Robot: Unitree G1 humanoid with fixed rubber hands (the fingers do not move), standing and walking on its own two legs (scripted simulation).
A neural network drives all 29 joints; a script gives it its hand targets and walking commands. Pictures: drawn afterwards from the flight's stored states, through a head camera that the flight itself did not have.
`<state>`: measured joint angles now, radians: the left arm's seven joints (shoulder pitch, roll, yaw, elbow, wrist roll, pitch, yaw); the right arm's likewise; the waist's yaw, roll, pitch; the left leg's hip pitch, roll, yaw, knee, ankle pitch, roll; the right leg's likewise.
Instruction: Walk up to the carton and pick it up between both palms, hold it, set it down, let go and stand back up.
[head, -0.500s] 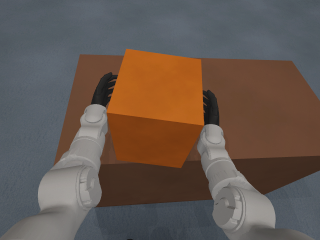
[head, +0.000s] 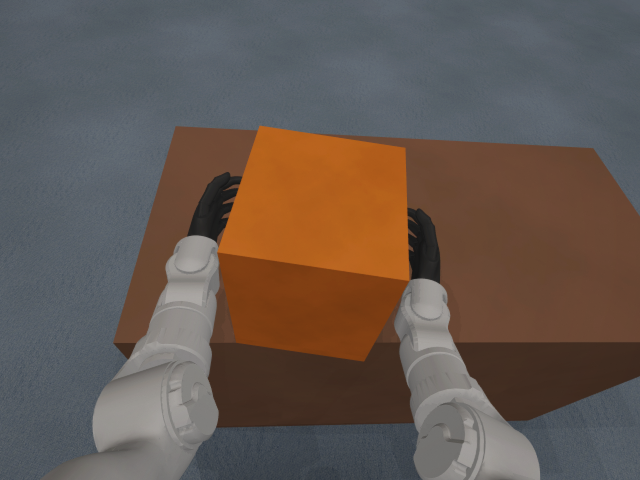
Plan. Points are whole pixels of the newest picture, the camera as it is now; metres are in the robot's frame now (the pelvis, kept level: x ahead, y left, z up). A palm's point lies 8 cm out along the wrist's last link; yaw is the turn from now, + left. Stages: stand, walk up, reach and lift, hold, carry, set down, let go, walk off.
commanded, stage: reach and lift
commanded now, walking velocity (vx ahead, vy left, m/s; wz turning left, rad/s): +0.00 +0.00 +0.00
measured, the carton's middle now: (315, 251) +0.41 +0.02 +0.00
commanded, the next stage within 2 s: none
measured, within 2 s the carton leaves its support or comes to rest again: leaves its support in 0.90 s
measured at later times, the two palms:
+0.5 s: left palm (206, 232) +0.40 +0.17 +0.05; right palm (422, 270) +0.37 -0.12 +0.04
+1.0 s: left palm (205, 232) +0.40 +0.17 +0.06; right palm (427, 272) +0.36 -0.12 +0.05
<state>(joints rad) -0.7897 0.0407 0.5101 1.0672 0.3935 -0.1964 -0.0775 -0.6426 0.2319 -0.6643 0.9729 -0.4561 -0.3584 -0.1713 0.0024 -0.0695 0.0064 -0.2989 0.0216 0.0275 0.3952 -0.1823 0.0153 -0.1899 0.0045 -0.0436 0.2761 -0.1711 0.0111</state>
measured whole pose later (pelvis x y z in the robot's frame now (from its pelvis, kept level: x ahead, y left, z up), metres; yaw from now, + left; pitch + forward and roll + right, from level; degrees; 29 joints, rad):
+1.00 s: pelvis -0.01 +0.00 +0.00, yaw +1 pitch +9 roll -2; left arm -0.80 0.02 0.47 1.08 0.39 -0.28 -0.06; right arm -0.63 0.18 -0.65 1.07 -0.44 -0.54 -0.21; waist 0.02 -0.09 -0.07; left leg -0.38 0.03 0.04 0.35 -0.13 0.01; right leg -0.27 0.01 -0.07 0.23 -0.12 0.00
